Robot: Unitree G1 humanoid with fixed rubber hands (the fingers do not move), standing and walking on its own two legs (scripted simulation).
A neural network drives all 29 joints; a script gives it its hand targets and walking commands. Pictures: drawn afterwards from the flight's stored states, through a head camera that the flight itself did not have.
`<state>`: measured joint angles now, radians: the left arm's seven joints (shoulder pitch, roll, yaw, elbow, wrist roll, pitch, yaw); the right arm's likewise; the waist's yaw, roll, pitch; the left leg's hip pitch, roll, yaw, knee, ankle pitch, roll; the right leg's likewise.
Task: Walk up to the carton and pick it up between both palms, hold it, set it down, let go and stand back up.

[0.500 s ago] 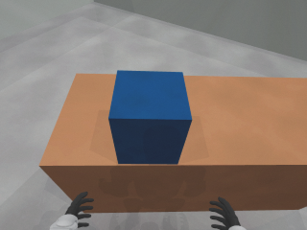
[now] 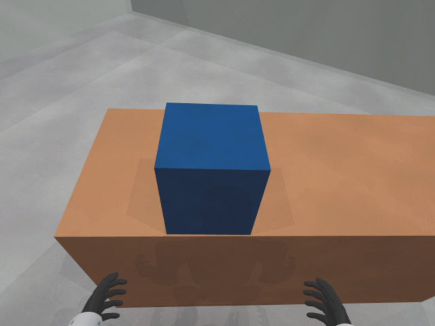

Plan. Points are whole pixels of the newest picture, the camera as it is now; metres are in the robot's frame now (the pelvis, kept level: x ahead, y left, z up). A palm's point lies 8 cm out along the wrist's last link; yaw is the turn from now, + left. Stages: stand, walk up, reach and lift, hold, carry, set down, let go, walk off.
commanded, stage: let go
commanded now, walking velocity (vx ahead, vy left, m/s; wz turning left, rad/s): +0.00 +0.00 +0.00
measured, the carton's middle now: (210, 171) +0.46 +0.02 +0.00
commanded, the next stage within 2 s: stand in 0.52 s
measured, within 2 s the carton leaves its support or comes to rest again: neither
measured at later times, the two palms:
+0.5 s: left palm (94, 309) +0.17 +0.23 -0.07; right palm (341, 319) +0.16 -0.23 -0.08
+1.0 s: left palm out of the picture +0.03 +0.25 -0.13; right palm out of the picture +0.06 -0.24 -0.13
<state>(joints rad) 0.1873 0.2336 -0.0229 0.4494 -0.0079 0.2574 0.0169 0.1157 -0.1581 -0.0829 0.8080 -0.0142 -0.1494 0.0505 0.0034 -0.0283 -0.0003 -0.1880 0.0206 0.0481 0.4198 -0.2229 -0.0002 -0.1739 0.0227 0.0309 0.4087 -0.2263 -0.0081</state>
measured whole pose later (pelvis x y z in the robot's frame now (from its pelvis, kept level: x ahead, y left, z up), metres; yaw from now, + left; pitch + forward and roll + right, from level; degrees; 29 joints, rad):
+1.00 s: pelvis +0.03 +0.01 +0.00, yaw +5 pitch +0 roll -1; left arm 0.38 0.19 0.04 0.88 0.02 -0.04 0.03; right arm 0.34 -0.20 -0.07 0.99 -0.03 -0.02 -0.01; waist 0.00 0.01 -0.03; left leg -0.18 -0.01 -0.03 0.44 -0.26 0.02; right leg -0.11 -0.01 -0.05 0.37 -0.26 0.01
